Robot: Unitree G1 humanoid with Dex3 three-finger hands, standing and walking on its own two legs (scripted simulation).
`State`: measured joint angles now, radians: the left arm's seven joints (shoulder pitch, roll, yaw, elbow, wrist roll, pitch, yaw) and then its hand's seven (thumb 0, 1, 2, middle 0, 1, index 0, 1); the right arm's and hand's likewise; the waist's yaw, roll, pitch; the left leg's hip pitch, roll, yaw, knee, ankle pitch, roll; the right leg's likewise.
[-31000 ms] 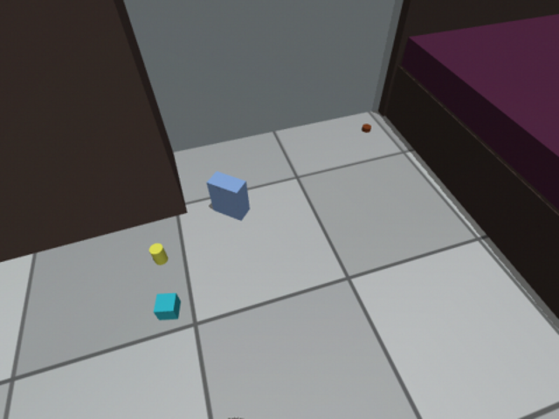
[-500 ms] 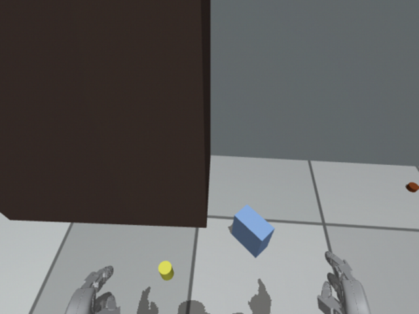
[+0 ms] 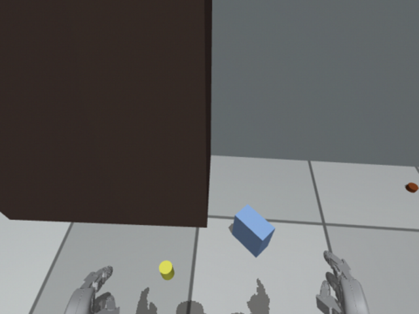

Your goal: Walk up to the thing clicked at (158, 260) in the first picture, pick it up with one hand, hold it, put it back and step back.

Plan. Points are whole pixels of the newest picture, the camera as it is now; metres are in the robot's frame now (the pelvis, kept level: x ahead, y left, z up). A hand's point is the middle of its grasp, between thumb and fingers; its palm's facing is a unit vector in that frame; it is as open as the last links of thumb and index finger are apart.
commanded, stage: home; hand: left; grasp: from above
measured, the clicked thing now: (166, 270) +0.43 +0.18 -0.67
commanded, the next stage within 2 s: stand in 0.06 s
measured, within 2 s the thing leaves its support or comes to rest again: neither
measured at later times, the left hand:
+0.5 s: hand out of the picture +0.09 +0.24 -0.11, palm faces +0.03 -0.94 -0.34, open 7.4 cm
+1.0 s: hand out of the picture +0.02 +0.24 -0.10, palm faces +0.04 -0.94 -0.34, open 7.4 cm
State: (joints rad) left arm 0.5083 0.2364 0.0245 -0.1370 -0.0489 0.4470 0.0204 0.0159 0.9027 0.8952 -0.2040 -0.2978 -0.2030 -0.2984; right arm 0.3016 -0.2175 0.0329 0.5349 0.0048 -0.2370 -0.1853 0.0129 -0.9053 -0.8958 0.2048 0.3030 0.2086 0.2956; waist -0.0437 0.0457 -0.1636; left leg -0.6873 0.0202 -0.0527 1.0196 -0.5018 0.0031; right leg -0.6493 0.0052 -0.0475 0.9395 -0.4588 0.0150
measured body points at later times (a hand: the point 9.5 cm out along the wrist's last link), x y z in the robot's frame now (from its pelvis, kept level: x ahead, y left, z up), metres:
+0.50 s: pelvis -0.01 +0.00 +0.04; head +0.01 +0.01 +0.49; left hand +0.09 +0.29 -0.08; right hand +0.10 -0.28 -0.08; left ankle +0.00 +0.11 -0.68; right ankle +0.01 -0.13 -0.68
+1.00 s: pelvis -0.02 +0.00 +0.06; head -0.02 -0.01 +0.51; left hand +0.02 +0.29 -0.07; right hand +0.05 -0.28 -0.08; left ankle +0.00 +0.11 -0.68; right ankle +0.01 -0.13 -0.68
